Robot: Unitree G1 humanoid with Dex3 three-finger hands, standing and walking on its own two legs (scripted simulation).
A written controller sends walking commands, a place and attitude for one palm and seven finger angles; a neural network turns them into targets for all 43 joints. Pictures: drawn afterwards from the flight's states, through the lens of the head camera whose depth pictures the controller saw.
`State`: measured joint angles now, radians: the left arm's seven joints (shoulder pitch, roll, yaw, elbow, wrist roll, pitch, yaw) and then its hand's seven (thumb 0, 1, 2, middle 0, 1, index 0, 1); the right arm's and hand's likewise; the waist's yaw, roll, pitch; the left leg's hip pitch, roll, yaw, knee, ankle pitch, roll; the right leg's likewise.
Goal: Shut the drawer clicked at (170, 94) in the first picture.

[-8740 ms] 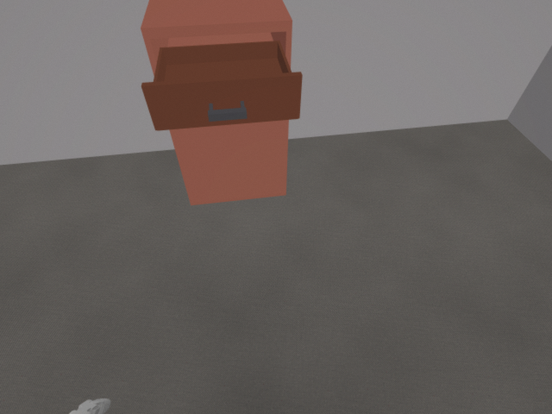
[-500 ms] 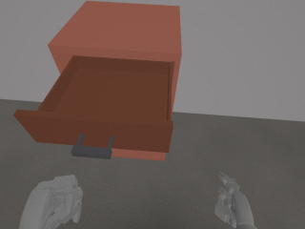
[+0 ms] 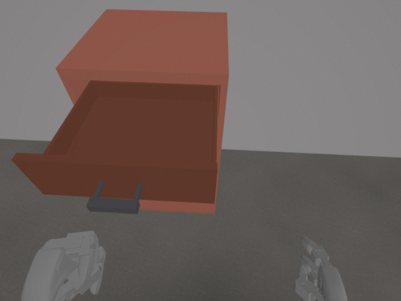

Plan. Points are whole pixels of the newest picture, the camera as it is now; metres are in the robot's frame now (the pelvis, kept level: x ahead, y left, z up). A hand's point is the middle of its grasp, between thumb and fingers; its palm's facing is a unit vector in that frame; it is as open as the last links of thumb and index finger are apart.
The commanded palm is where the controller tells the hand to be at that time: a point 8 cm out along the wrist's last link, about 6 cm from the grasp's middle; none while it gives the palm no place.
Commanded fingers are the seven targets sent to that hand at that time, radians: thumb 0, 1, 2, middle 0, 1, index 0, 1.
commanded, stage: bring the fist close to the handle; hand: left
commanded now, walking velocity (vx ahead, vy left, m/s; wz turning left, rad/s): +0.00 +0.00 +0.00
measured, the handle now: (116, 196) +0.33 +0.22 +0.00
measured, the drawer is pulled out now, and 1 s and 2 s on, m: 0.30 0.30 0.28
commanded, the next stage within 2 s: push the drawer shut in 1.50 s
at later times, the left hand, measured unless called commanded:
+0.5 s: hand (108, 259) +0.18 +0.17 +0.06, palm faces +0.03 -1.00 -0.06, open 3.3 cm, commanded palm +0.15 +0.23 +0.06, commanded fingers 0.00 0.90 0.90 -1.40 -1.60 -1.40 -1.60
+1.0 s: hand (122, 250) +0.21 +0.17 +0.01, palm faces +0.01 -1.00 -0.05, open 3.3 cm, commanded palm +0.19 +0.22 +0.01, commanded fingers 0.00 0.90 0.90 -1.40 -1.60 -1.40 -1.60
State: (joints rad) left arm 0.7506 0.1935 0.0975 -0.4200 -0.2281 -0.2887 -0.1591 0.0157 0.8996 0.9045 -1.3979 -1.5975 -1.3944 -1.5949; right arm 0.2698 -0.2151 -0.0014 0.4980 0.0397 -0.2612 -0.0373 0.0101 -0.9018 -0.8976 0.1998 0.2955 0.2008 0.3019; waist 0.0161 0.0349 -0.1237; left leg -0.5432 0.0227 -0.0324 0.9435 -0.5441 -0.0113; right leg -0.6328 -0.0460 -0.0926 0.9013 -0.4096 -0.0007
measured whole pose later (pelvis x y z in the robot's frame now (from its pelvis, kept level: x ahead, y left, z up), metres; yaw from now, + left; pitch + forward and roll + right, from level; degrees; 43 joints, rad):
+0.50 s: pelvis -0.01 -0.01 -0.01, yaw +0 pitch +11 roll -1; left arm 0.56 0.20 0.14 -0.20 -0.25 -0.34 -0.21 0.02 0.90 0.90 -1.40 -1.60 -1.39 -1.59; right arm 0.25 -0.22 0.00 0.53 0.03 -0.25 -0.05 0.01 -0.90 -0.90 0.20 0.30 0.20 0.30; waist 0.00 0.02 -0.11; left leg -0.64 0.02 -0.04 0.99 -0.55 -0.02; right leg -0.72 -0.05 -0.10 0.95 -0.41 -0.01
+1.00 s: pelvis -0.02 +0.00 -0.04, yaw +0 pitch +17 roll -1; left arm 0.39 0.19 0.11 -0.06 -0.21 -0.41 -0.17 0.02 0.90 0.90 -1.40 -1.60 -1.39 -1.59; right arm 0.23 -0.22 0.01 0.50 0.00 -0.19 -0.03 0.01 -0.90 -0.90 0.20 0.30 0.20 0.30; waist -0.02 0.01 -0.14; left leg -0.85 0.01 -0.03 1.16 -0.60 -0.01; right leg -0.94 -0.06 -0.08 1.11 -0.45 0.00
